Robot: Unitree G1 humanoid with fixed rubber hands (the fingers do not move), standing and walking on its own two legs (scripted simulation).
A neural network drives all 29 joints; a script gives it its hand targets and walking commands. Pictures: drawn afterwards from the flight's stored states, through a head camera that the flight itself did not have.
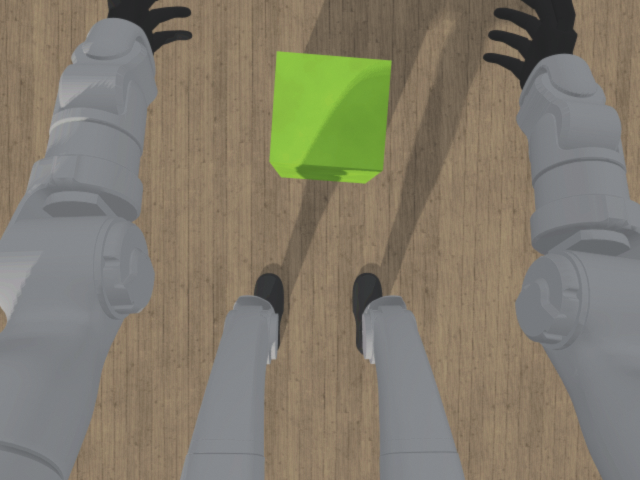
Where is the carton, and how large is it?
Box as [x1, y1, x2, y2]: [269, 51, 391, 183]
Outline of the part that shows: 277,51 269,161 280,176 364,183 382,170 391,61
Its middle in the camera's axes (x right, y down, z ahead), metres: +0.02 -0.24 +0.84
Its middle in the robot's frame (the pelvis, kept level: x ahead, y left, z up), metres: +0.56 -0.02 -0.54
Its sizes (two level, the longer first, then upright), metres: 0.210 0.200 0.250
